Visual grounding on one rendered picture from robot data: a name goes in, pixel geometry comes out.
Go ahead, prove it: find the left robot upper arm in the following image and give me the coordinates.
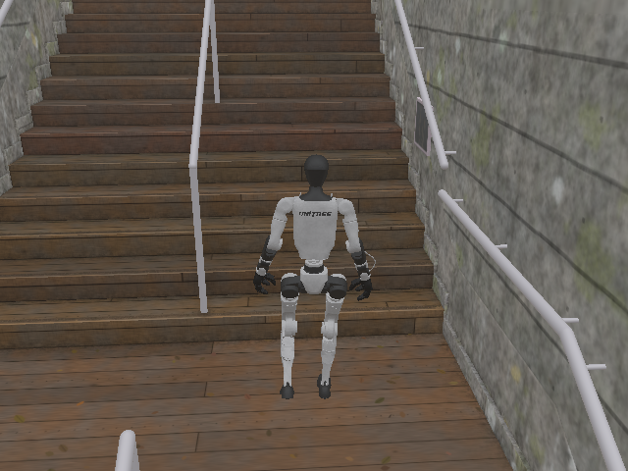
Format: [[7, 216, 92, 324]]
[[267, 197, 295, 251]]

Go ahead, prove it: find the left robot forearm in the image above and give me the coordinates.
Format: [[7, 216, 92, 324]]
[[256, 235, 277, 276]]

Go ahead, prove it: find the robot head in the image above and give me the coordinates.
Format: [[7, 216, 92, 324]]
[[299, 154, 333, 201]]

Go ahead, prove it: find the left robot hand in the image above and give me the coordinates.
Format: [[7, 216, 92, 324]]
[[253, 272, 276, 294]]

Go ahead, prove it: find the right robot hand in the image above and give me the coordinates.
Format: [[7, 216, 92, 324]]
[[349, 278, 373, 301]]

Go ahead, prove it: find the right robot upper arm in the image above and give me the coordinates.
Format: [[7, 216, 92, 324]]
[[336, 198, 361, 253]]

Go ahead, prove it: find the right robot forearm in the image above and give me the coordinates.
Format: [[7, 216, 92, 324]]
[[351, 238, 371, 281]]

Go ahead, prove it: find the robot left shin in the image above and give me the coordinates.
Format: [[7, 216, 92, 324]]
[[281, 320, 294, 387]]

